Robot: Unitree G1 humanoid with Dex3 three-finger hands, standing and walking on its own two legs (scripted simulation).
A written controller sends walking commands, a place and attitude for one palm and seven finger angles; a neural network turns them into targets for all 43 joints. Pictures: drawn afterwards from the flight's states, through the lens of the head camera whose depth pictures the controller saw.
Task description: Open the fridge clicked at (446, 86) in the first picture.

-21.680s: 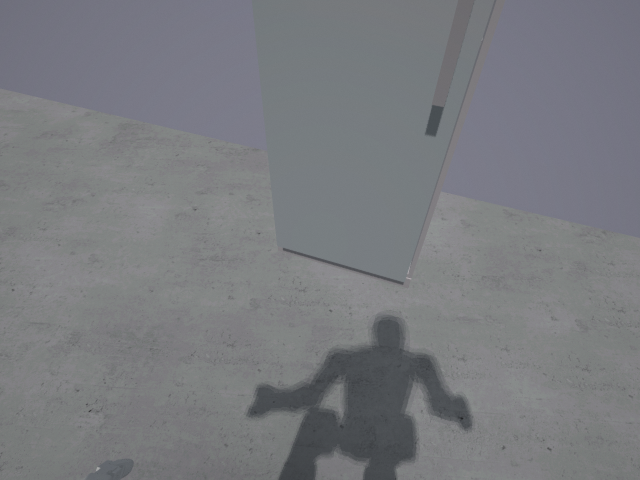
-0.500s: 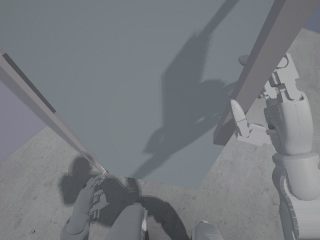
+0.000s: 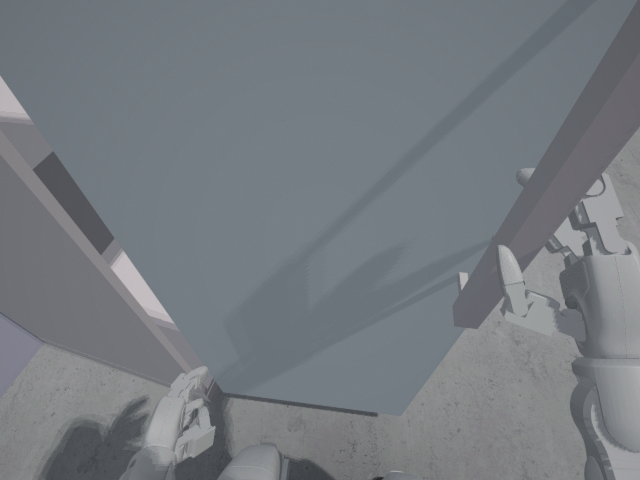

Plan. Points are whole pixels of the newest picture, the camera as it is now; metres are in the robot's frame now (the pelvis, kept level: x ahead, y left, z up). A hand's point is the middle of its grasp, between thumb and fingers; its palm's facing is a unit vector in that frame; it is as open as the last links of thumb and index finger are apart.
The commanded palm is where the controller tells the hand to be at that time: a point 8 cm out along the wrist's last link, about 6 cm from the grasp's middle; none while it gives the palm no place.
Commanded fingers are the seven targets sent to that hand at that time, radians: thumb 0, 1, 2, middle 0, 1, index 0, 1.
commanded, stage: stop walking and hold the door back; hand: right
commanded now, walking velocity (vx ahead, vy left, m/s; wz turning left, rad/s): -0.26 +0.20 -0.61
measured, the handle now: (527, 198) +0.32 -0.15 +0.23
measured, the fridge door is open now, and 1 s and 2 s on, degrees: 79 78 86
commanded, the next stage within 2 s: loosen the grip on the handle in 1.36 s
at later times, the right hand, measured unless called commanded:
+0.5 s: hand (515, 330) +0.22 -0.13 +0.19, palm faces +0.26 +0.92 -0.28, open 8.3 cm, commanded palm +0.20 -0.20 +0.18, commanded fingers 0.00 -0.90 -0.90 0.45 1.40 0.45 1.40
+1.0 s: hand (516, 274) +0.27 -0.14 +0.20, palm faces +0.24 +0.93 -0.27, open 8.2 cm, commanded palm +0.21 -0.20 +0.18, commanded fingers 0.00 -0.90 -0.90 0.45 1.40 0.45 1.40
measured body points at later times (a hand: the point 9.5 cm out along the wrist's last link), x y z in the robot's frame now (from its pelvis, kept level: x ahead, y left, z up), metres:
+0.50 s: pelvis -0.13 +0.10 +0.00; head -0.14 +0.10 +0.45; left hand +0.09 +0.34 -0.07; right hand +0.20 -0.18 +0.21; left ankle +0.01 +0.17 -0.72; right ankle -0.17 +0.00 -0.73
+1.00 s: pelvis -0.17 +0.09 -0.01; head -0.17 +0.10 +0.44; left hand -0.10 +0.39 -0.12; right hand +0.25 -0.19 +0.21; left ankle -0.09 +0.26 -0.73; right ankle -0.14 -0.02 -0.74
